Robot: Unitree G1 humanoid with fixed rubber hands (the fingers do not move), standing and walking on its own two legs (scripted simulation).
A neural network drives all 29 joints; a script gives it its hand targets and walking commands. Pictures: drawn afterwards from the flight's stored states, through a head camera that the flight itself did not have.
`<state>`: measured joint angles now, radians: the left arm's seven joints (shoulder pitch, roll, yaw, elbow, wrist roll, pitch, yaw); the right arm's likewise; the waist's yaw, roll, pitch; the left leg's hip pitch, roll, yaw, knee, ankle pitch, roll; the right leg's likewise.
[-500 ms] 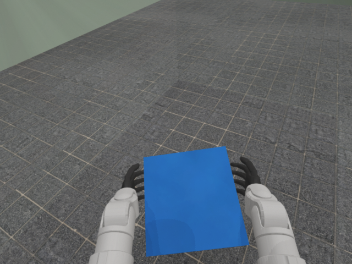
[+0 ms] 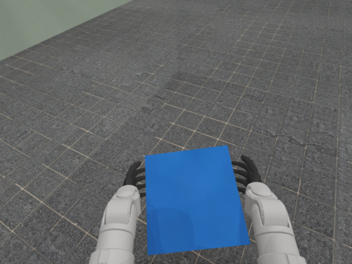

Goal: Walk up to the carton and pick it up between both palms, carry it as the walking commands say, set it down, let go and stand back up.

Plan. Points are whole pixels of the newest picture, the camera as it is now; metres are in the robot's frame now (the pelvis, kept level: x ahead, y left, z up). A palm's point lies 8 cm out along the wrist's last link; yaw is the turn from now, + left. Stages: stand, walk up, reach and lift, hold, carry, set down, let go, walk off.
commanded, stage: carry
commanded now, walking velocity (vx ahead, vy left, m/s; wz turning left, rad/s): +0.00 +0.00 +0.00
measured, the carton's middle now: (193, 204) +0.28 -0.01 -0.07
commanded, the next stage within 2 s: hold in 0.12 s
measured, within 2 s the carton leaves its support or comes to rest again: neither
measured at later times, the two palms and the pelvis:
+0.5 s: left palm (128, 186) +0.28 +0.14 +0.03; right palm (252, 184) +0.28 -0.14 +0.03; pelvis +0.00 +0.00 +0.00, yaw +0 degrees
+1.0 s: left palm (126, 183) +0.29 +0.15 +0.03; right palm (251, 182) +0.28 -0.14 +0.04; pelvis +0.00 +0.00 +0.00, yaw +0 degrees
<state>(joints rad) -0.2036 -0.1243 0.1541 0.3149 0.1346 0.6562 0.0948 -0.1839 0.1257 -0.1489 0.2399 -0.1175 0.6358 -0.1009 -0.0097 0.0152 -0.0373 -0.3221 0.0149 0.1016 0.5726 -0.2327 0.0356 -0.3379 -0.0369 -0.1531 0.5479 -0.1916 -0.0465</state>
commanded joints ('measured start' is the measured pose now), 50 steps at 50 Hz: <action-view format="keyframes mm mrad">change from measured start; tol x2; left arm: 1 -675 -819 -603 -295 -231 -29 -280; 6 -657 -824 -599 -275 -231 -21 -280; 7 -632 -831 -558 -342 -238 -28 -275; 9 -702 -840 -604 -387 -238 -25 -275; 11 -700 -854 -591 -379 -234 -15 -269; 14 -643 -844 -562 -338 -217 5 -260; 22 -673 -830 -523 -272 -196 14 -265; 27 -700 -832 -526 -267 -196 7 -268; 32 -677 -828 -511 -222 -180 8 -274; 50 -670 -837 -516 -203 -175 3 -291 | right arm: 1 -613 887 580 -160 170 1 266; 6 -617 885 584 -169 172 5 263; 7 -537 880 556 -158 194 11 253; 8 -544 900 574 -194 217 10 250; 11 -660 902 618 -271 257 11 257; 17 -618 867 587 -216 239 33 266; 25 -656 868 567 -184 234 29 279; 29 -688 863 568 -195 234 22 283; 48 -687 884 566 -182 232 16 287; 50 -694 875 578 -203 237 16 287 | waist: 1 23 -45 -316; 6 25 -50 -303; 7 -76 -123 -282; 8 -86 -111 -299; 11 -42 -82 -345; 14 -23 -82 -322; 20 -22 -83 -270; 27 -14 -72 -295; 32 -9 -51 -269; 50 -9 -59 -296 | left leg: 1 65 95 -130 -131 -5 22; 6 52 90 -133 -134 -19 22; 7 239 -67 -218 -106 61 54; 10 172 -73 -221 -91 36 46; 13 155 -74 -212 -104 30 35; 22 89 -78 -201 -123 -74 36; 32 52 -82 -188 -130 -92 39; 38 53 -84 -184 -134 -56 43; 50 27 -86 -181 -134 -62 47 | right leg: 1 121 -123 172 -162 -73 -31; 6 114 -126 180 -176 -104 -30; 7 243 68 237 -119 72 10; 8 269 76 235 -93 120 12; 13 311 80 223 -81 104 17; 22 317 85 209 -93 -9 10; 50 365 87 211 -107 -19 4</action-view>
